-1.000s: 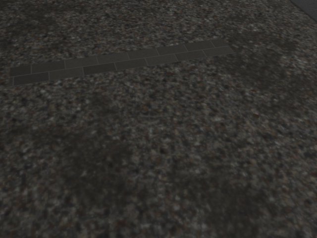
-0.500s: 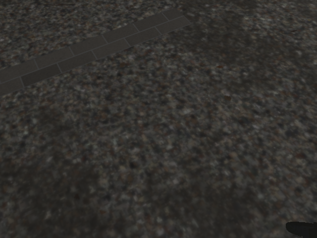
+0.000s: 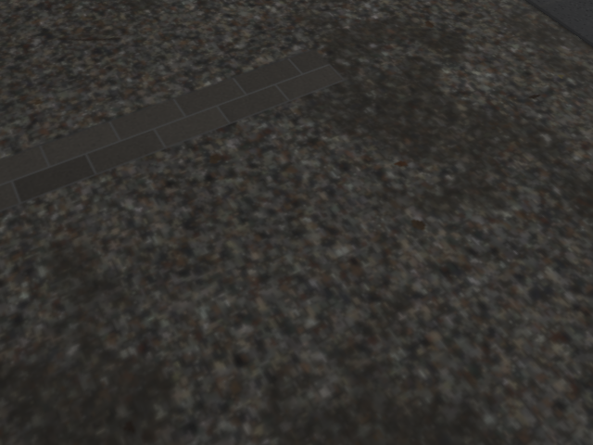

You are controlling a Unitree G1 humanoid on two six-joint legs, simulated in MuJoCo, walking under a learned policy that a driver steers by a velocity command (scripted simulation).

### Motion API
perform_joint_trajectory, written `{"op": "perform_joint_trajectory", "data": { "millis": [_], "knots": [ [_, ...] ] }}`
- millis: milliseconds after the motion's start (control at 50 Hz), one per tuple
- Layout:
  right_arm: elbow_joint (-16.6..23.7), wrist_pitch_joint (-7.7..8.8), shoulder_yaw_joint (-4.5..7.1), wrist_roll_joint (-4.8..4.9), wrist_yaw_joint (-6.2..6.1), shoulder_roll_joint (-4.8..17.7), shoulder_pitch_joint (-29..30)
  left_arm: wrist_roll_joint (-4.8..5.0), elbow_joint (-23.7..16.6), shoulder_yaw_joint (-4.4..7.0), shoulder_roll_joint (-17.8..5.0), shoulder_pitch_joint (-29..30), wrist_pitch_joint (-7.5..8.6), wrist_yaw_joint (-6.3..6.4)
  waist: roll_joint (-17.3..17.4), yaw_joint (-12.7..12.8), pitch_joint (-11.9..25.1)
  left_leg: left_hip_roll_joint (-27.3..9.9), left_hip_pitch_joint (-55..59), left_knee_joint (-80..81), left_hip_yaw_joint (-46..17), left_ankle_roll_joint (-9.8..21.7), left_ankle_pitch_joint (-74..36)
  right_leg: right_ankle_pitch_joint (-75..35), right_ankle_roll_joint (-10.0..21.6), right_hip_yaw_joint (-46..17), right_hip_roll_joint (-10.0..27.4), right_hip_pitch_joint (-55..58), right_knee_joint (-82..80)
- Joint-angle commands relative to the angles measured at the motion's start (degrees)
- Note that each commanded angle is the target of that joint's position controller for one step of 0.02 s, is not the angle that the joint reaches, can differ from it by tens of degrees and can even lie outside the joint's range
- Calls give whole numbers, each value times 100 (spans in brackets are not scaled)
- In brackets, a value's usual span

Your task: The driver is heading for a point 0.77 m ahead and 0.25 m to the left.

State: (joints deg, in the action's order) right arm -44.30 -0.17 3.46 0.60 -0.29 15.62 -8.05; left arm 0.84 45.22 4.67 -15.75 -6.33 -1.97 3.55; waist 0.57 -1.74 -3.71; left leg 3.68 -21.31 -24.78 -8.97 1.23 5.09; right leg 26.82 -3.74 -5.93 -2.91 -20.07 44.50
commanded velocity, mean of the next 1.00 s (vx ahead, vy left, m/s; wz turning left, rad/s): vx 0.05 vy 0.00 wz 0.42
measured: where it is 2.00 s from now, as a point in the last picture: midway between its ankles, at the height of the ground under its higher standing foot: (182, 431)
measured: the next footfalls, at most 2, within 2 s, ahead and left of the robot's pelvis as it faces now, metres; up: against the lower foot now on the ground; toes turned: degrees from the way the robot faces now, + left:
right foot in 0.10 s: +0.03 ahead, -0.13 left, +0.00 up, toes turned +9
left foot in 0.56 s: -0.01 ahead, +0.13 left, +0.00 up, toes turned +23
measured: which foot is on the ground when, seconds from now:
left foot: down 0.00-0.10, up 0.12-0.54, down 0.56-1.00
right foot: up 0.00-0.08, down 0.10-0.56, up 0.58-1.00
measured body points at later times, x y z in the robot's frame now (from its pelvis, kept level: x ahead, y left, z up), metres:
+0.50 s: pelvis -0.01 -0.01 +0.00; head +0.03 -0.01 +0.45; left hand +0.02 +0.29 -0.10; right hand +0.24 -0.21 -0.09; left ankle -0.04 +0.12 -0.70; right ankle +0.00 -0.14 -0.74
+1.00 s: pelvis +0.01 +0.04 +0.01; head +0.02 +0.04 +0.46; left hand +0.01 +0.35 -0.10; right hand +0.25 -0.15 -0.09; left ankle -0.04 +0.11 -0.74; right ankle +0.10 -0.09 -0.71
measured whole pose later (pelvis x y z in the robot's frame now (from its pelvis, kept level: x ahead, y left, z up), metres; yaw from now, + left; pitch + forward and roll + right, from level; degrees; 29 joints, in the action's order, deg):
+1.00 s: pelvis +0.01 +0.04 +0.01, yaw +27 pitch +2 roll -1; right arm -39.1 1.4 2.2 0.5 0.1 15.8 -13.7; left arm 1.0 43.3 3.4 -16.8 -11.6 2.3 -0.2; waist 0.3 -1.4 1.5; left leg 3.2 -11.8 -21.9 -3.2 3.8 12.3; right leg 17.9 -1.0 -0.4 2.5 -22.4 38.1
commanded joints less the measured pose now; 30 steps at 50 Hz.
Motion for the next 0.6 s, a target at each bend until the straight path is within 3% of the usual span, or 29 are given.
{"op": "perform_joint_trajectory", "data": {
  "millis": [20, 80, 100, 120, 140, 160, 180, 200, 220, 280, 320, 360, 420, 460, 500, 540, 560, 580, 600],
  "knots": [
    [458, -17, 270, 13, -79, 962, 180, 48, -186, 80, -352, -373, 121, -31, 1096, 122, 1088, -1160, 1128, 781, -1745, 1007, 144, -287, 44, 131, -147, 151, -699],
    [568, -115, 306, 113, -202, 1008, 314, 51, -65, 110, -468, -779, 244, -158, 1034, 394, 1030, -951, 738, 604, -1793, 731, 547, -1294, 297, 258, -118, 955, -2185],
    [592, -141, 278, 132, -240, 903, 217, 2, -17, 170, -678, -939, 254, -172, 821, 406, 1070, -710, 187, 337, -1598, 468, 1071, -1520, 457, 74, 279, 1595, -2487],
    [706, -131, 203, 114, -230, 628, 228, -169, -69, 266, -1148, -984, 236, -139, -362, 317, 937, -132, -938, -843, -857, 156, 1929, -1353, 987, -1143, 1504, 2037, -2821],
    [880, -46, 265, 104, -212, 749, 303, -412, -190, 289, -1351, -626, 257, -177, -1665, 220, 636, 431, -1536, -2135, -66, -86, 2854, -2346, 1757, -2344, 2493, 1308, -3107],
    [732, -5, 400, 15, -190, 1160, 73, -448, -406, 182, -998, -164, 320, -157, -1149, 60, 569, 66, -1441, -3253, -213, -220, 2717, -2837, 1903, -2047, 2554, 1130, -3018],
    [534, -38, 457, 38, -171, 1218, -223, -334, -503, 107, -717, 151, 349, -124, -791, -104, 568, 69, -1391, -3694, -139, -275, 2376, -3058, 1632, -1415, 2167, 1138, -2847],
    [380, -110, 438, 26, -195, 1062, -433, -205, -549, 70, -621, 256, 359, -106, -655, -130, 544, 66, -1460, -4052, -60, -380, 2081, -3107, 1417, -957, 1845, 1275, -2721],
    [363, -168, 411, 8, -198, 956, -484, -112, -538, 34, -566, 218, 359, -91, -663, -62, 466, 27, -1617, -4436, -28, -490, 1898, -3456, 1403, -721, 1791, 1368, -2635],
    [655, -204, 305, 105, -144, 733, -85, -138, -465, 21, -637, -224, 277, -17, -788, 210, 354, -131, -1865, -4362, 344, -723, 1553, -3859, 1538, -154, 1637, 1646, -2625],
    [872, -208, 244, 109, -112, 657, 227, -156, -417, 53, -747, -526, 217, 28, -857, 432, 394, -273, -1975, -3794, 451, -845, 1486, -3914, 1628, -128, 1758, 2094, -2609],
    [1032, -219, 195, 89, -52, 598, 312, -149, -439, 104, -902, -567, 179, 20, -911, 489, 484, -444, -1750, -3286, 600, -869, 1583, -3931, 1682, -43, 1903, 2221, -2597],
    [1218, -228, 140, 68, 48, 547, 357, -111, -514, 181, -1108, -426, 158, -46, -1005, 487, 514, -587, -1034, -2531, 939, -742, 1700, -3952, 1676, 281, 1983, 1850, -2583],
    [1287, -250, 166, 76, 97, 616, 307, -69, -533, 216, -1184, -392, 163, -106, -1063, 466, 549, -533, -598, -2077, 1169, -606, 1689, -4004, 1638, 428, 2029, 1664, -2494],
    [1352, -289, 204, 87, 147, 654, 235, 18, -523, 242, -1232, -370, 191, -160, -1107, 404, 571, -486, -293, -1492, 1264, -405, 1575, -3976, 1535, 468, 2119, 1659, -2293],
    [1265, -308, 262, 78, 184, 656, -154, 144, -506, 240, -1190, -248, 223, -190, -983, 124, 667, -309, 484, -268, 1428, -86, 699, -3721, 1196, 740, 2001, 1441, -1723],
    [1172, -305, 364, 52, 133, 876, -482, 112, -382, 188, -982, -569, 259, -221, -546, 52, 854, -258, 1358, 266, 1196, 126, -149, -3219, 822, 1097, 1732, 961, -1022],
    [1220, -284, 545, 45, 28, 1533, -827, -154, -525, 84, -672, -593, 281, -245, 832, 34, 1104, -1450, 2664, 239, -476, 597, -2325, -1158, 262, 1535, 1178, -583, 645],
    [1383, -166, 553, -132, 48, 1879, -775, -290, -880, 6, -503, -245, 308, -218, 1723, -3, 1342, -2739, 2633, 208, -2243, 1883, -3424, 1375, -32, 1001, 391, -1858, 1903]
  ]
}}
Over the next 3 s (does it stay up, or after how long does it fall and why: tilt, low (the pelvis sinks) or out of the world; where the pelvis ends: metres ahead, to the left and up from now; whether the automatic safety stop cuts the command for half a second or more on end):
stays up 0.74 0.36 -0.01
